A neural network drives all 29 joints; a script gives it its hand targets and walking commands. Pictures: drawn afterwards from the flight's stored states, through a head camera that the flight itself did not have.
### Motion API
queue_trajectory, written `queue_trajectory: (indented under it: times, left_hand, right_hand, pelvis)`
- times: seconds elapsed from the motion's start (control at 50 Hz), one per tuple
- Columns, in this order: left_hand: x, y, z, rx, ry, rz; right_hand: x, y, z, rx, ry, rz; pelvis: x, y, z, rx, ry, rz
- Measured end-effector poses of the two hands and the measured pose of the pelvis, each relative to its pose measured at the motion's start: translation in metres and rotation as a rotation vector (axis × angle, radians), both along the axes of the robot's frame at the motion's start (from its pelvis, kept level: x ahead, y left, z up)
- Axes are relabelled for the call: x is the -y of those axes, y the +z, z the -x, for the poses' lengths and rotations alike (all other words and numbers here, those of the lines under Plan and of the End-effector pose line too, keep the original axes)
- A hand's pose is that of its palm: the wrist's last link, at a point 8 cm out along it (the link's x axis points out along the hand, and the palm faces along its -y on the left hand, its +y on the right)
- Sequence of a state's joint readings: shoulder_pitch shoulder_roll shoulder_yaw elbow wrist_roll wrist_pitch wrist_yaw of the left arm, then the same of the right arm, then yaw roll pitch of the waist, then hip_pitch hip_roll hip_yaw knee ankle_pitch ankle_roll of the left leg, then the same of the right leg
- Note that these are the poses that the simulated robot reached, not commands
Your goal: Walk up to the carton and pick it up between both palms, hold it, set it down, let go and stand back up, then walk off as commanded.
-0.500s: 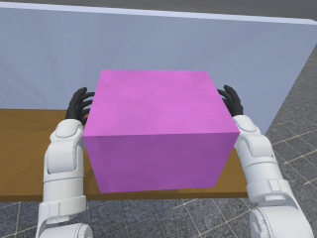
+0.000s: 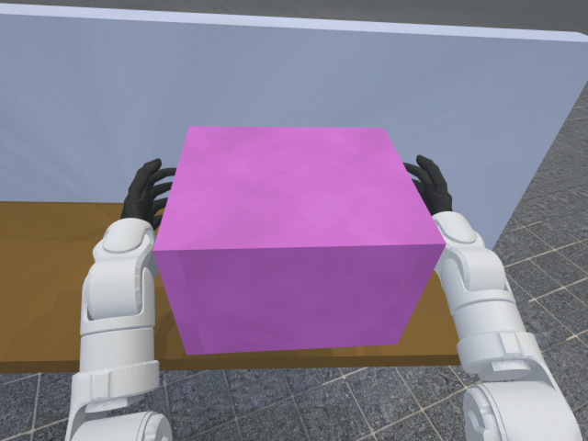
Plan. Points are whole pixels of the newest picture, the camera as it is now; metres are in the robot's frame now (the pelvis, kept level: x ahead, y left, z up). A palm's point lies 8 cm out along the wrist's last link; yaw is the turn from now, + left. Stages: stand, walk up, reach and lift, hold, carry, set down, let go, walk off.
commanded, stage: hold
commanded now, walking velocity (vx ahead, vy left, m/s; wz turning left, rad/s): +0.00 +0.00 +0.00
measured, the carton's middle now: (291, 233) +0.37 +0.00 +0.14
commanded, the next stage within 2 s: set down in 0.58 s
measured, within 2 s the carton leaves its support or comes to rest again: neither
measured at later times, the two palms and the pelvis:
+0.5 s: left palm (140, 221) +0.35 +0.19 +0.18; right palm (431, 212) +0.36 -0.19 +0.19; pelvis +0.00 +0.00 +0.00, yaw +0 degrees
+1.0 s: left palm (136, 215) +0.37 +0.20 +0.18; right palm (420, 222) +0.37 -0.19 +0.16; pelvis +0.01 +0.00 +0.00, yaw +1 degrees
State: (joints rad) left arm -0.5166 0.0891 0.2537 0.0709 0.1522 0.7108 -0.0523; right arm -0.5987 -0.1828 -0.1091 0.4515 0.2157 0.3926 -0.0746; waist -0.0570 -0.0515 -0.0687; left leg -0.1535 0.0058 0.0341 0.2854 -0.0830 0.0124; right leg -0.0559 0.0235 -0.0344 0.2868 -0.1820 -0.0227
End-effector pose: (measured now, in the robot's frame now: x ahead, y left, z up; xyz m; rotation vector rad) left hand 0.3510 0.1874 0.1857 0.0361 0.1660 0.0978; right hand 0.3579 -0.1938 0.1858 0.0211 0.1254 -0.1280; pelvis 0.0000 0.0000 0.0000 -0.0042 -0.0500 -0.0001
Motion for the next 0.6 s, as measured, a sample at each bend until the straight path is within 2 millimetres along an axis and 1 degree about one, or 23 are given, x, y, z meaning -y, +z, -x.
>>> queue_trajectory:
  times: [0.48,0.6]
  left_hand:
    - [-0.0010,-0.0016,-0.0028,-0.003,0.000,0.005]
    - [-0.0020,-0.0035,0.0004,-0.001,0.003,0.002]
  right_hand:
    - [-0.0010,-0.0007,-0.0026,-0.003,-0.001,0.003]
    - [-0.0021,0.0002,-0.0013,-0.001,0.002,0.002]
  pelvis:
    - [-0.0010,0.0003,-0.0037,-0.002,-0.002,0.000]
    - [-0.0012,0.0002,-0.0038,0.002,0.000,0.001]
